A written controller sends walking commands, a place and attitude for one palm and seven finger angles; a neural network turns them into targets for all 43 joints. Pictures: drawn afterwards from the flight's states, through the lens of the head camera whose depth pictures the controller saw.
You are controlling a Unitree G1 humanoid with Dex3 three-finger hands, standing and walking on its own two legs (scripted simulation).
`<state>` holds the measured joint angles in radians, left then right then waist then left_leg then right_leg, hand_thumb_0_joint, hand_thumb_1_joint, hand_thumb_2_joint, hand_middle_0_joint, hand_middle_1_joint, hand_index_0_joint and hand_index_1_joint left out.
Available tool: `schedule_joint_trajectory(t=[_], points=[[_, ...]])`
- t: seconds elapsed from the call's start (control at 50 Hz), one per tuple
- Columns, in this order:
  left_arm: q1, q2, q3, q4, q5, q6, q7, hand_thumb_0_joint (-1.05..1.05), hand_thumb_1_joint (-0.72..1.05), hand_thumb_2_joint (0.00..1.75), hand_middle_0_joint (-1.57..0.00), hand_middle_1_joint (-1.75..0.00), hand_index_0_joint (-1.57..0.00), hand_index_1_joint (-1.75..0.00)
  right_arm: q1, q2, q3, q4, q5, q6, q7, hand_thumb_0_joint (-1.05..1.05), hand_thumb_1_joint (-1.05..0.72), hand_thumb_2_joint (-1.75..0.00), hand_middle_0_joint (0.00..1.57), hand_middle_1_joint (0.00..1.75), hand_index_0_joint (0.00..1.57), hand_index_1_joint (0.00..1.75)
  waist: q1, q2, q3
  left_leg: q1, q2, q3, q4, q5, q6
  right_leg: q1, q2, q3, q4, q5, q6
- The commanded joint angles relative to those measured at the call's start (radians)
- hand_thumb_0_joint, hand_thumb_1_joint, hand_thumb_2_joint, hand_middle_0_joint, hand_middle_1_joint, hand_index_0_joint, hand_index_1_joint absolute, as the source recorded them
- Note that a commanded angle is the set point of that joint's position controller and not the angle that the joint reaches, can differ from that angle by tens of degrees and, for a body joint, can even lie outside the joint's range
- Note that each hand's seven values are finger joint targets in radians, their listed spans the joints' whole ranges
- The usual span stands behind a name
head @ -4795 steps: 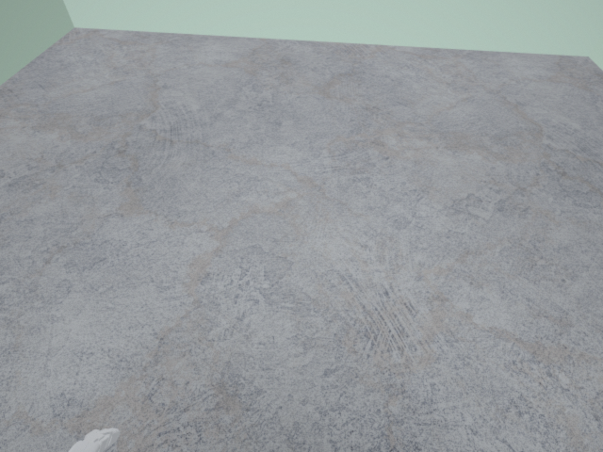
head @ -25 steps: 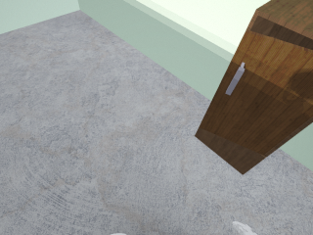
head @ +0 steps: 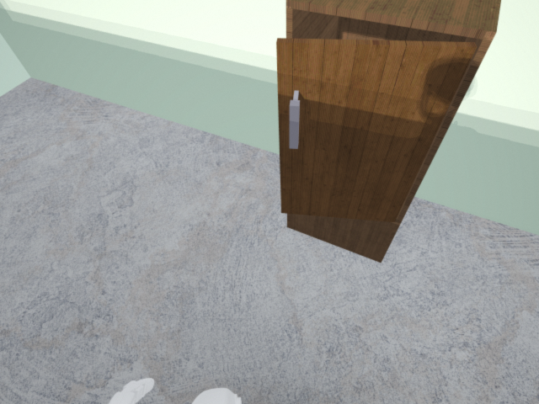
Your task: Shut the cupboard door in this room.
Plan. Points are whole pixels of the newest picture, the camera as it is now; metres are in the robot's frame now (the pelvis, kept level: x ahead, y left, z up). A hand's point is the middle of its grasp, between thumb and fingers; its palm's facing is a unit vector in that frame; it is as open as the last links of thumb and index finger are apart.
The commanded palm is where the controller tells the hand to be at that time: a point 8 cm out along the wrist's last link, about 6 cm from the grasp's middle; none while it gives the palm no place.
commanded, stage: turn to face it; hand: left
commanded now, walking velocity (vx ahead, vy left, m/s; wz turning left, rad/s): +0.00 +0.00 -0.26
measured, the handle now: (295, 120) +0.70 -0.04 -0.02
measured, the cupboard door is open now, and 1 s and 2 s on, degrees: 18 18 18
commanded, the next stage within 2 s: take the last steps up to it in 0.06 s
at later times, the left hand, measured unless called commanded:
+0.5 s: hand out of the picture +0.13 +0.19 -0.16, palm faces -0.13 -0.98 -0.17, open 7.4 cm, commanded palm none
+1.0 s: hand (252, 344) +0.25 +0.05 -0.19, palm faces -0.12 -0.98 -0.15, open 7.3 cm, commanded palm none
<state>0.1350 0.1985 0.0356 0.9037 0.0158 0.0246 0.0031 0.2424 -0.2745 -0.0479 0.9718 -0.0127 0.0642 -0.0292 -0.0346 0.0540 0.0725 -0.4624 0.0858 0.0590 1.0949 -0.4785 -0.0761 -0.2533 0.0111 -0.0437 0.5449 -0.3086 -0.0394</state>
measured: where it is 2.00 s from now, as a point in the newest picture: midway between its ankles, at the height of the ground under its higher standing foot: (318, 402)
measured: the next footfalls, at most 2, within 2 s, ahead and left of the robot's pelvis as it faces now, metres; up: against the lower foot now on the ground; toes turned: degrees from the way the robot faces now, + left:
left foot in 0.26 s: +0.08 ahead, +0.13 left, +0.00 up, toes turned -1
right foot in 0.68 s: +0.22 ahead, -0.22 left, +0.00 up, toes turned -12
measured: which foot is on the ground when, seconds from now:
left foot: up 0.00-0.24, down 0.26-0.66, up 0.68-0.96, down 0.98-1.00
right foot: down 0.00-0.26, up 0.28-0.66, down 0.68-1.00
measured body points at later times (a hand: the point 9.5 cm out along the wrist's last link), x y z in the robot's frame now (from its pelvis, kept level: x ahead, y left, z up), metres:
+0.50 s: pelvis +0.06 -0.01 +0.01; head +0.09 +0.01 +0.46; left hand +0.14 +0.24 -0.15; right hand +0.02 -0.25 -0.12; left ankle +0.04 +0.13 -0.73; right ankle +0.04 -0.15 -0.66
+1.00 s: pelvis +0.19 -0.12 -0.01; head +0.21 -0.10 +0.44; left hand +0.25 +0.11 -0.17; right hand +0.21 -0.36 -0.14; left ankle +0.24 -0.04 -0.74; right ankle +0.12 -0.20 -0.73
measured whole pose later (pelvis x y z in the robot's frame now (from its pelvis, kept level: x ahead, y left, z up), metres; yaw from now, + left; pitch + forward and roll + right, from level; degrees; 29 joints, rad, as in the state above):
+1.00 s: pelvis +0.19 -0.12 -0.01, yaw -9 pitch +0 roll -2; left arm 0.25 0.19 0.04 1.09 0.01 -0.01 0.01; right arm 0.23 -0.15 -0.01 1.00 -0.03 -0.04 -0.01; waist -0.01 -0.02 0.02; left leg -0.34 0.06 0.13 0.60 -0.23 0.03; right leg -0.14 0.03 -0.13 0.52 -0.38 -0.04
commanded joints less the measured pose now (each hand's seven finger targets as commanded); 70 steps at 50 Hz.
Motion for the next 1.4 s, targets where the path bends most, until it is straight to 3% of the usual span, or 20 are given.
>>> schedule_joint_trajectory(t=[0.0,0.14,0.2,0.22,0.24,0.28,0.36,0.58,0.62,0.64,0.66,0.68,0.8,0.92,0.96,0.98,1.04,1.16,1.22,1.38], points=[[0.035,0.184,0.049,-0.043,0.003,-0.021,0.016,0.00,0.90,0.90,-0.20,-0.30,-0.20,-0.30,0.015,-0.039,-0.009,-0.071,-0.005,-0.024,0.010,0.00,-0.90,-0.90,0.20,0.30,0.20,0.30,0.019,-0.163,-0.124,-0.049,0.001,-0.032,-0.022,0.089,-0.007,0.104,-0.241,0.201,-0.202,0.538,-0.151],[0.076,0.189,0.062,-0.003,0.011,-0.016,0.015,0.00,0.90,0.90,-0.20,-0.30,-0.20,-0.30,-0.023,-0.012,-0.004,-0.080,0.001,-0.039,0.004,0.00,-0.90,-0.90,0.20,0.30,0.20,0.30,0.044,-0.190,-0.099,0.041,-0.037,-0.017,-0.341,0.071,0.009,0.115,-0.247,0.292,-0.188,0.492,-0.172],[0.044,0.166,0.061,0.001,0.000,-0.009,0.007,0.00,0.90,0.90,-0.20,-0.30,-0.20,-0.30,0.104,-0.017,0.000,-0.040,-0.007,-0.063,-0.003,0.00,-0.90,-0.90,0.20,0.30,0.20,0.30,-0.014,-0.168,-0.114,0.298,-0.042,0.010,-0.655,0.274,0.018,-0.006,-0.163,0.263,-0.123,0.191,-0.095],[0.067,0.116,0.053,-0.005,-0.005,-0.002,-0.002,0.00,0.90,0.90,-0.20,-0.30,-0.20,-0.30,0.137,-0.079,-0.009,-0.029,-0.016,-0.076,-0.007,0.00,-0.90,-0.90,0.20,0.30,0.20,0.30,-0.020,-0.004,-0.105,0.411,0.074,-0.136,-0.759,0.198,0.060,-0.163,-0.071,0.208,-0.019,-0.060,-0.047],[0.082,0.066,0.044,-0.026,-0.005,0.003,-0.014,0.00,0.90,0.90,-0.20,-0.30,-0.20,-0.30,0.183,-0.185,-0.029,-0.031,-0.035,-0.076,-0.011,0.00,-0.90,-0.90,0.20,0.30,0.20,0.30,-0.038,0.256,-0.071,0.440,0.316,-0.440,-0.873,-0.002,0.159,-0.333,0.057,0.058,0.219,-0.275,0.005],[0.015,0.114,0.056,-0.052,0.023,0.007,-0.028,0.00,0.90,0.90,-0.20,-0.30,-0.20,-0.30,0.171,-0.197,-0.030,-0.047,-0.033,-0.078,-0.018,0.00,-0.90,-0.90,0.20,0.30,0.20,0.30,-0.037,0.199,-0.013,0.290,0.386,-0.566,-0.968,-0.205,0.229,-0.390,0.000,0.095,0.528,-0.250,0.008],[0.050,0.090,0.061,-0.006,0.019,0.000,-0.055,0.00,0.90,0.90,-0.20,-0.30,-0.20,-0.30,0.115,-0.101,-0.008,-0.055,-0.027,-0.104,-0.020,0.00,-0.90,-0.90,0.20,0.30,0.20,0.30,0.007,0.086,-0.011,0.316,0.252,-0.212,-0.909,0.186,0.167,-0.392,-0.048,0.076,0.592,-0.022,0.045],[0.009,0.080,0.043,0.011,0.013,-0.014,-0.069,0.00,0.90,0.90,-0.20,-0.30,-0.20,-0.30,0.135,-0.142,-0.042,0.014,-0.026,-0.095,0.000,0.00,-0.90,-0.90,0.20,0.30,0.20,0.30,0.007,0.146,-0.026,0.244,0.243,-0.019,-0.778,0.285,0.158,-0.046,-0.027,-0.071,0.044,0.056,0.045],[0.209,0.146,0.062,0.082,0.016,-0.034,-0.059,0.00,0.90,0.90,-0.20,-0.30,-0.20,-0.30,0.103,-0.117,-0.036,0.012,-0.014,-0.094,0.009,0.00,-0.90,-0.90,0.20,0.30,0.20,0.30,0.106,-0.012,-0.105,0.112,0.135,0.081,-0.525,0.276,0.090,0.267,-0.039,-0.029,-0.121,0.083,0.011],[0.336,0.259,0.085,0.122,0.019,-0.049,-0.040,0.00,0.90,0.90,-0.20,-0.30,-0.20,-0.30,0.092,-0.031,-0.014,-0.016,0.000,-0.098,0.018,0.00,-0.90,-0.90,0.20,0.30,0.20,0.30,0.159,-0.308,-0.171,-0.112,0.007,0.156,-0.245,0.027,0.048,0.452,-0.281,0.292,-0.229,-0.024,-0.080],[0.369,0.286,0.083,0.135,0.005,-0.047,-0.029,0.00,0.90,0.90,-0.20,-0.30,-0.20,-0.30,0.023,-0.021,-0.006,-0.058,0.001,-0.095,0.014,0.00,-0.90,-0.90,0.20,0.30,0.20,0.30,0.170,-0.321,-0.155,-0.184,-0.031,0.056,-0.035,-0.195,0.058,0.387,-0.394,0.447,-0.322,0.033,-0.153],[0.306,0.248,0.080,0.129,0.007,-0.046,-0.013,0.00,0.90,0.90,-0.20,-0.30,-0.20,-0.30,0.016,-0.026,-0.014,-0.048,0.001,-0.088,0.006,0.00,-0.90,-0.90,0.20,0.30,0.20,0.30,0.134,-0.323,-0.130,-0.206,0.005,-0.016,0.053,-0.139,0.067,0.317,-0.386,0.446,-0.343,0.026,-0.182],[0.081,0.104,0.027,0.094,0.010,-0.065,0.006,0.00,0.90,0.90,-0.20,-0.30,-0.20,-0.30,0.105,0.044,0.001,0.017,-0.016,-0.072,0.024,0.00,-0.90,-0.90,0.20,0.30,0.20,0.30,-0.005,-0.153,-0.064,0.017,0.029,0.016,-0.158,0.091,0.051,0.035,-0.261,0.091,-0.315,0.242,-0.166],[0.107,0.074,0.021,0.139,-0.007,-0.061,0.005,0.00,0.90,0.90,-0.20,-0.30,-0.20,-0.30,0.160,0.037,0.014,0.049,-0.018,-0.102,0.019,0.00,-0.90,-0.90,0.20,0.30,0.20,0.30,-0.026,-0.077,-0.058,0.327,-0.014,0.029,-0.631,0.382,0.065,-0.015,-0.180,0.063,-0.151,0.173,-0.097],[0.166,0.005,0.002,0.130,-0.014,-0.054,0.012,0.00,0.90,0.90,-0.20,-0.30,-0.20,-0.30,0.194,-0.066,0.008,0.057,-0.023,-0.108,0.000,0.00,-0.90,-0.90,0.20,0.30,0.20,0.30,-0.006,0.154,-0.094,0.405,0.247,-0.266,-0.693,0.801,0.199,-0.080,-0.052,-0.030,0.044,-0.017,0.005],[0.170,0.014,-0.007,0.133,-0.012,-0.040,0.020,0.00,0.90,0.90,-0.20,-0.30,-0.20,-0.30,0.142,-0.069,0.016,0.050,-0.016,-0.102,-0.016,0.00,-0.90,-0.90,0.20,0.30,0.20,0.30,0.012,0.210,-0.079,0.370,0.291,-0.289,-0.716,1.002,0.248,-0.067,-0.045,-0.011,0.113,-0.163,0.034],[0.169,0.041,-0.005,0.154,-0.013,-0.019,0.029,0.00,0.90,0.90,-0.20,-0.30,-0.20,-0.30,0.052,-0.035,0.026,0.053,-0.002,-0.088,-0.033,0.00,-0.90,-0.90,0.20,0.30,0.20,0.30,0.039,0.141,-0.101,0.408,0.217,-0.159,-0.684,1.215,0.234,-0.020,-0.078,0.033,0.049,-0.106,0.049],[0.187,0.115,0.021,0.128,0.005,-0.018,0.041,0.00,0.90,0.90,-0.20,-0.30,-0.20,-0.30,-0.030,-0.041,-0.021,0.004,0.005,-0.034,-0.022,0.00,-0.90,-0.90,0.20,0.30,0.20,0.30,0.036,-0.101,-0.132,0.334,0.060,-0.012,-0.513,0.740,0.095,0.066,-0.185,0.154,-0.057,0.710,-0.019],[0.230,0.153,0.029,0.132,0.013,-0.019,0.047,0.00,0.90,0.90,-0.20,-0.30,-0.20,-0.30,-0.087,0.008,-0.020,-0.031,0.005,-0.012,-0.007,0.00,-0.90,-0.90,0.20,0.30,0.20,0.30,0.079,-0.240,-0.109,0.054,-0.096,0.015,-0.240,-0.062,0.044,0.232,-0.361,0.270,-0.092,1.256,-0.142],[0.195,0.160,0.038,0.094,0.014,-0.017,0.055,0.00,0.90,0.90,-0.20,-0.30,-0.20,-0.30,-0.162,-0.001,-0.012,-0.047,0.005,-0.003,0.012,0.00,-0.90,-0.90,0.20,0.30,0.20,0.30,0.084,-0.204,-0.091,-0.042,-0.095,-0.063,-0.118,0.005,0.022,0.294,-0.314,0.187,-0.125,0.962,-0.158]])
